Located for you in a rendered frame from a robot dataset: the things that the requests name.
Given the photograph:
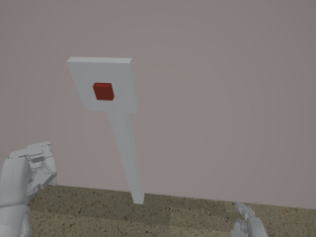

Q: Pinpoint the left robot hand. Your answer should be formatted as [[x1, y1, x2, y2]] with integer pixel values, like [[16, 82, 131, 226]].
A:
[[0, 141, 57, 206]]

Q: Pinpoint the button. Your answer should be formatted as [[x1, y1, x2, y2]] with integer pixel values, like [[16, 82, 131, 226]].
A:
[[93, 82, 115, 101]]

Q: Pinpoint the right robot hand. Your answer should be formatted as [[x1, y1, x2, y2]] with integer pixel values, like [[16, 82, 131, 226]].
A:
[[230, 201, 269, 237]]

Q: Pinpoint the panel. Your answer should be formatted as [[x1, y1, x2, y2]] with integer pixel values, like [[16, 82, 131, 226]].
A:
[[66, 56, 145, 204]]

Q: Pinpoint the left robot forearm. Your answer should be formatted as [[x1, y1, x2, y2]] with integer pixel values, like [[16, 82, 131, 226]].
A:
[[0, 203, 33, 237]]

